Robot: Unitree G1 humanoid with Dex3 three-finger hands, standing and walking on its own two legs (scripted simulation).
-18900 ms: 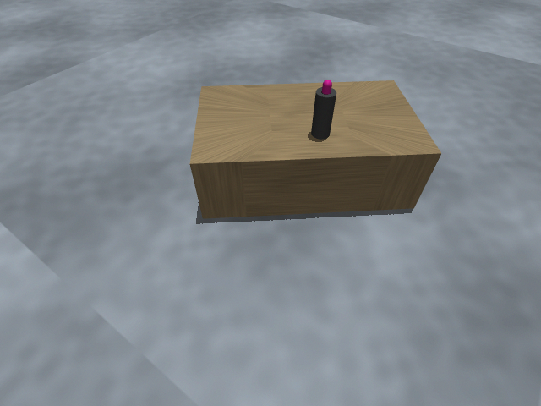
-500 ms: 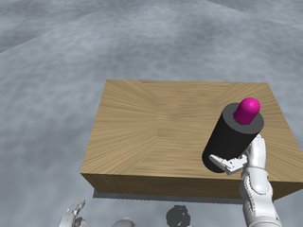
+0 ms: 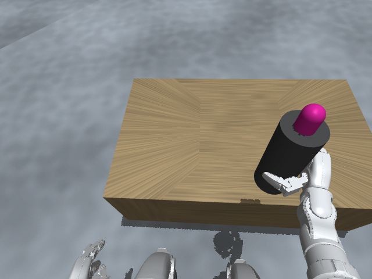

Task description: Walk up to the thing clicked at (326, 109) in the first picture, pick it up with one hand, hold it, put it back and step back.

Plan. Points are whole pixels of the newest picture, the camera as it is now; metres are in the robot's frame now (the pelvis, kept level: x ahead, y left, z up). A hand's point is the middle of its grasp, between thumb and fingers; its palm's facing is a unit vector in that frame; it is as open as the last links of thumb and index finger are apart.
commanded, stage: crouch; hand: right
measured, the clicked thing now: (289, 151) +0.38 -0.17 +0.05
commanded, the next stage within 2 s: lower in 1.00 s
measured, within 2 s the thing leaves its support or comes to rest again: neither
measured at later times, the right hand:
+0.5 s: hand (270, 152) +0.47 -0.19 -0.12, palm faces +0.20 +0.98 -0.04, open 11.5 cm
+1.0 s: hand (266, 155) +0.50 -0.20 -0.19, palm faces +0.20 +0.98 -0.05, open 11.5 cm
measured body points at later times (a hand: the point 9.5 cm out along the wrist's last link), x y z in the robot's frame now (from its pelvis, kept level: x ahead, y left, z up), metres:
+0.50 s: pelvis -0.02 -0.01 -0.11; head +0.16 -0.02 +0.30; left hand +0.02 +0.27 -0.24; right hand +0.45 -0.24 -0.12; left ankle +0.05 +0.13 -0.68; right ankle +0.02 -0.14 -0.68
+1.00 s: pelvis -0.03 -0.01 -0.17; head +0.18 -0.03 +0.23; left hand +0.02 +0.28 -0.29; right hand +0.48 -0.25 -0.18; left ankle +0.04 +0.13 -0.68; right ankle +0.02 -0.14 -0.68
